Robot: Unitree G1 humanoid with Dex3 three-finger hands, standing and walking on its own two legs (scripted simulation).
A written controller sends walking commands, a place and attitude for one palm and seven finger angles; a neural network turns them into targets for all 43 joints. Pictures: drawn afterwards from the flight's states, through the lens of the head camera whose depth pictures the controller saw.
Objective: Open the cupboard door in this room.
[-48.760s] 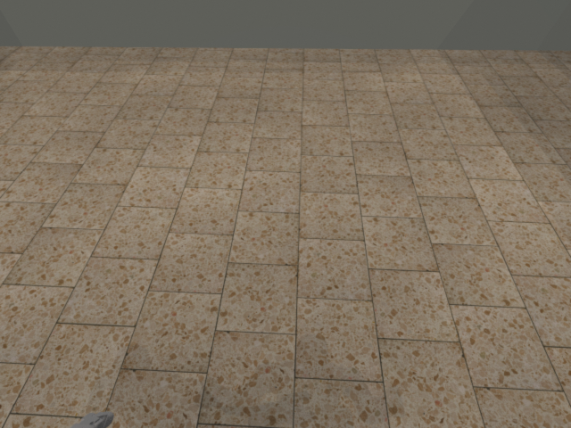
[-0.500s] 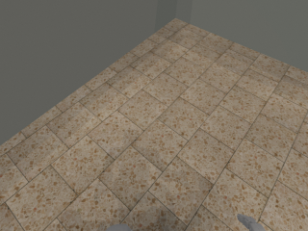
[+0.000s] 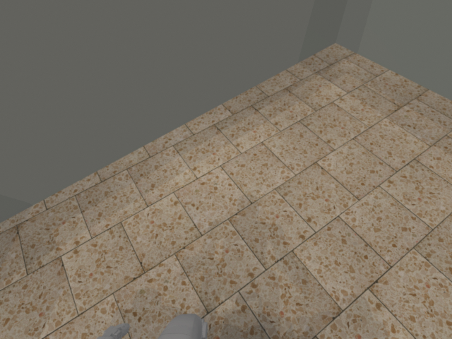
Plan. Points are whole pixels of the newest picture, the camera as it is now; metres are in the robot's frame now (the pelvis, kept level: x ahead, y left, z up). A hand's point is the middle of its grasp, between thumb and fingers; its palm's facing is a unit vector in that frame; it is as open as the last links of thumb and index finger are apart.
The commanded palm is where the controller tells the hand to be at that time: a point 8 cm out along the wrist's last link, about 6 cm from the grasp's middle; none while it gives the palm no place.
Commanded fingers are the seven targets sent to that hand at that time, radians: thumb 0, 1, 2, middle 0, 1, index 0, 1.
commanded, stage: turn to face it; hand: left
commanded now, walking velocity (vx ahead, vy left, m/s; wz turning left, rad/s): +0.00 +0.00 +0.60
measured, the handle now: out of the picture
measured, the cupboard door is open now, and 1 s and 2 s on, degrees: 44 44 44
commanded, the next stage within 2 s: none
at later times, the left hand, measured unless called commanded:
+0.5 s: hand out of the picture +0.03 +0.25 -0.16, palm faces +0.33 -0.91 -0.26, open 7.4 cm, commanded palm none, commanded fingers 0.00 0.90 0.90 -0.20 -0.30 -0.20 -0.30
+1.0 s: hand out of the picture -0.05 +0.18 -0.18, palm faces +0.61 -0.76 -0.21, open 7.4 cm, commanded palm none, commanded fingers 0.00 0.90 0.90 -0.20 -0.30 -0.20 -0.30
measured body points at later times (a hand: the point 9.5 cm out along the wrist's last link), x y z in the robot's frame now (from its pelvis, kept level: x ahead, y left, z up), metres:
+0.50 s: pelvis +0.01 +0.01 +0.00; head +0.06 +0.04 +0.45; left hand +0.01 +0.30 -0.14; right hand +0.17 -0.20 -0.13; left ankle -0.01 +0.11 -0.74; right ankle +0.04 -0.14 -0.67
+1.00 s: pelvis +0.03 -0.01 -0.01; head +0.07 +0.04 +0.43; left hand -0.08 +0.22 -0.16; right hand +0.27 -0.16 -0.14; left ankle -0.04 +0.08 -0.74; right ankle +0.06 -0.14 -0.74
